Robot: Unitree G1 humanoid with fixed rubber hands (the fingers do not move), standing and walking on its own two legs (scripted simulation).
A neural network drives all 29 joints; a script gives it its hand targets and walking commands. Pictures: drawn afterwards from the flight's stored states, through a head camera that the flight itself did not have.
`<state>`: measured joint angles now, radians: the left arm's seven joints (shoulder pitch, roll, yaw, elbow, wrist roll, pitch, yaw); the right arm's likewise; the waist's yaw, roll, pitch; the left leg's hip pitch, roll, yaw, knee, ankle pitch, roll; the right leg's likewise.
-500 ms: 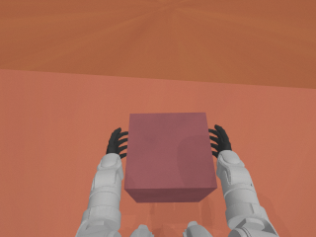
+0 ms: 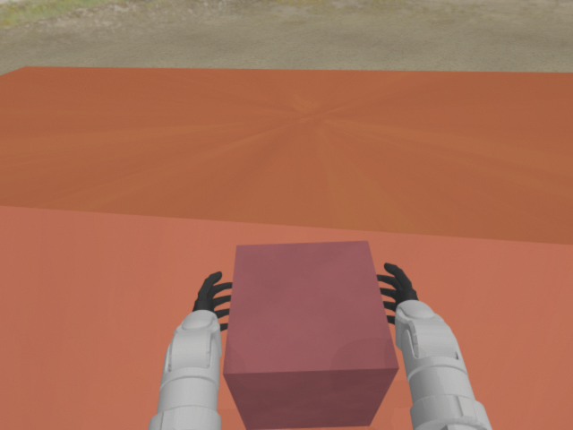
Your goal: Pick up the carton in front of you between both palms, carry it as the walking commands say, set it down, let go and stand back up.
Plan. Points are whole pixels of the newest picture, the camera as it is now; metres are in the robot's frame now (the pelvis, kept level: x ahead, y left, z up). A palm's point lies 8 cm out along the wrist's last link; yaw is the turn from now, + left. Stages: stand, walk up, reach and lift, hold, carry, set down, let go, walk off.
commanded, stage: reach and lift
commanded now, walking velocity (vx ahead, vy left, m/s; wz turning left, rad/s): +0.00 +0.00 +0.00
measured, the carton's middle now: (305, 338) +0.29 +0.00 -0.05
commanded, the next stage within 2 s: hold in 0.88 s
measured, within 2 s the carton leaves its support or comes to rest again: neither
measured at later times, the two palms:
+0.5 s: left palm (204, 312) +0.30 +0.15 +0.03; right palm (405, 303) +0.30 -0.15 +0.03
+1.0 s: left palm (201, 307) +0.29 +0.15 +0.05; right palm (409, 297) +0.29 -0.15 +0.05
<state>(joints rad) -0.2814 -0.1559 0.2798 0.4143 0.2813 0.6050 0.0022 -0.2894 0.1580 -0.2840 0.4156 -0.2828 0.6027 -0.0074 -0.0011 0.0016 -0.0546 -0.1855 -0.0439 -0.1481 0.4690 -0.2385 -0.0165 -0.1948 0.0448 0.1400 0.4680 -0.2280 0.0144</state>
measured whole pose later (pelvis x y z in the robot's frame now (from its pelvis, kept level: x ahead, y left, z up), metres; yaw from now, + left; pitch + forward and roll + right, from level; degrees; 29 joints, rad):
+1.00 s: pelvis +0.01 +0.00 +0.01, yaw +0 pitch -6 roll +0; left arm -0.23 -0.14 0.20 0.22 0.25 0.73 0.01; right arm -0.24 0.15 -0.20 0.22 -0.25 0.72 -0.01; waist 0.00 0.00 -0.01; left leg -0.06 -0.03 -0.14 0.36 -0.20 -0.01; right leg -0.07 0.03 0.14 0.35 -0.19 0.01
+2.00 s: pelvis +0.03 +0.00 +0.00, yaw -1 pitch +1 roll +0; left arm -0.20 -0.14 0.17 0.06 0.20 0.84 0.03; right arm -0.22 0.14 -0.16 0.07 -0.21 0.83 -0.03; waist 0.01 0.01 -0.13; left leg -0.23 0.00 -0.06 0.52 -0.30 -0.01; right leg -0.26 -0.01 0.04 0.55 -0.34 0.01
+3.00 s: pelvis +0.57 +0.01 -0.01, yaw -2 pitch +4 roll +0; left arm -0.12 -0.13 0.11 -0.32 0.12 1.19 0.08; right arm -0.13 0.13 -0.08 -0.29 -0.11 1.17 -0.09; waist -0.03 -0.01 -0.03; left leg -0.38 0.02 0.27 0.48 -0.18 0.10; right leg -0.36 -0.07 -0.05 1.19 -0.37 -0.03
